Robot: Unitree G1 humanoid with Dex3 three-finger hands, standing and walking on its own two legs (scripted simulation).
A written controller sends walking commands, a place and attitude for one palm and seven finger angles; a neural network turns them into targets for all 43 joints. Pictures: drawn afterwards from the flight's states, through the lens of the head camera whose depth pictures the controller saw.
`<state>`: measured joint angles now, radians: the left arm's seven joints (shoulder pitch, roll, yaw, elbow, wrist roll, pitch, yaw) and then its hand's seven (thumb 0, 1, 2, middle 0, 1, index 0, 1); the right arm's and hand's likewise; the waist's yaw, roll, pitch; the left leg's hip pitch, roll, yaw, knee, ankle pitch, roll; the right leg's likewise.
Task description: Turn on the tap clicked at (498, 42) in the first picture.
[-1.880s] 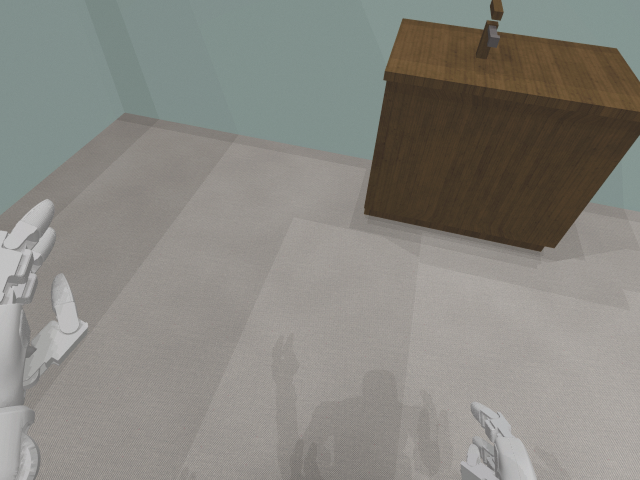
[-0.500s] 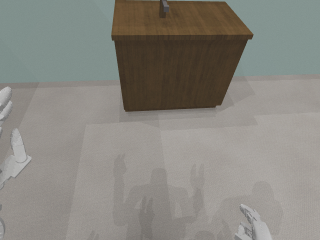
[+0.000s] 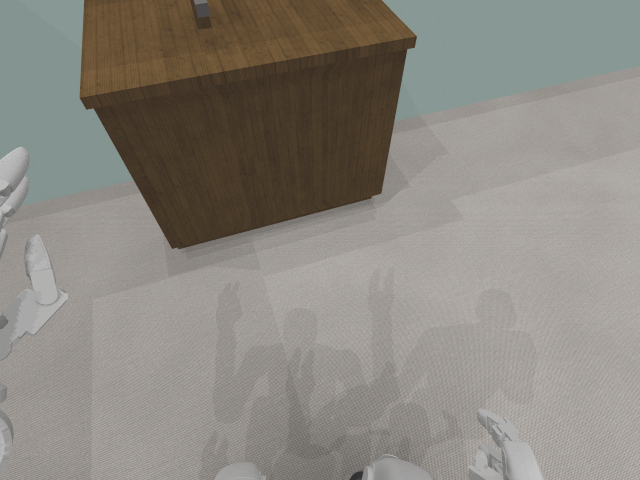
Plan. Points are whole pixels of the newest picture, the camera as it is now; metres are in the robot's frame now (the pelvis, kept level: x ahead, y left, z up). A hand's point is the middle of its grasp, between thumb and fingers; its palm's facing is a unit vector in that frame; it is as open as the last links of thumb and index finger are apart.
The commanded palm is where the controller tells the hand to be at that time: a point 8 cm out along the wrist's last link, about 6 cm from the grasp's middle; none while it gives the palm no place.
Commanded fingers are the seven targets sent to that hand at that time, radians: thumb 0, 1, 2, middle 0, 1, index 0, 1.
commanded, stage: walk to a spot facing it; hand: left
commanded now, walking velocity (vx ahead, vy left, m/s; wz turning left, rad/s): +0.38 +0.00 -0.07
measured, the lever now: (202, 8) +1.02 +0.33 +0.07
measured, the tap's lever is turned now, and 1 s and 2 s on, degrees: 0 0 0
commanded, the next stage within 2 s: turn to face it in 0.52 s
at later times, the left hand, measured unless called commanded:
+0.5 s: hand (102, 148) +0.41 +0.26 +0.19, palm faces +0.40 -0.86 -0.31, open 7.4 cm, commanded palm +0.35 +0.30 +0.20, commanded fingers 0.00 0.90 0.90 -0.20 -0.30 -0.20 -0.30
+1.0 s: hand (216, 90) +0.51 +0.16 +0.19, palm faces +0.22 -0.82 -0.53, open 7.4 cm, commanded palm +0.45 +0.23 +0.20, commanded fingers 0.00 0.90 0.90 -0.20 -0.30 -0.20 -0.30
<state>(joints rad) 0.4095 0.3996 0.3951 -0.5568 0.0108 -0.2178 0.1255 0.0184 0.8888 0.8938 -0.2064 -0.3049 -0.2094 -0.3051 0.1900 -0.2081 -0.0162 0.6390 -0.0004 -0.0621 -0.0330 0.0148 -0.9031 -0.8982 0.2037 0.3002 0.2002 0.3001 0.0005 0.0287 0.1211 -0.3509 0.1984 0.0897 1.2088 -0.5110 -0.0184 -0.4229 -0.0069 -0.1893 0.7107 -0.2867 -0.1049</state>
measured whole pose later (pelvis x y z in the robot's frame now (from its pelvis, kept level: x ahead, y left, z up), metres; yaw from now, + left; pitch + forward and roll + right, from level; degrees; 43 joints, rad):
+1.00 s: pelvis +0.26 -0.03 +0.02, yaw -7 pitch -1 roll +1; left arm 0.50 0.38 0.36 -0.56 -0.01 -0.20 0.15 0.02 0.89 0.89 -0.21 -0.31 -0.21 -0.31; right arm 0.15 -0.25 -0.04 0.63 0.01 -0.03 -0.06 0.02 -0.91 -0.90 0.20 0.30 0.20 0.30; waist -0.04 0.04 0.14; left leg -0.41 0.06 0.05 1.09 -0.49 -0.03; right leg -0.35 -0.04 -0.18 0.60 -0.23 -0.08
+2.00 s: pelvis +0.32 -0.04 +0.03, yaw +0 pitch +0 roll +1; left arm 0.50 0.37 0.36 -0.46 -0.02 -0.23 0.16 0.02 0.89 0.89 -0.21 -0.31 -0.21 -0.31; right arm 0.26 -0.28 -0.07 0.64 0.01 -0.04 -0.08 0.02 -0.91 -0.90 0.20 0.30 0.19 0.30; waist -0.02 0.01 0.05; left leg -0.49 0.09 0.13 0.75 -0.27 -0.01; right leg -0.07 -0.04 -0.14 0.41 -0.34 -0.03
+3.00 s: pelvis +0.54 -0.04 +0.02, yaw +0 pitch -1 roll -1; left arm 0.40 0.37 0.37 -0.45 -0.02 -0.21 0.16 0.02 0.89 0.89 -0.20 -0.30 -0.21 -0.30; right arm 0.22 -0.16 -0.01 0.61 0.01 -0.07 -0.07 0.01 -0.91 -0.90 0.20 0.30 0.19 0.30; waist -0.01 -0.02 0.03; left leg -0.28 0.06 0.12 0.55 -0.26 0.02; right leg -0.38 -0.03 -0.06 0.98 -0.49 0.01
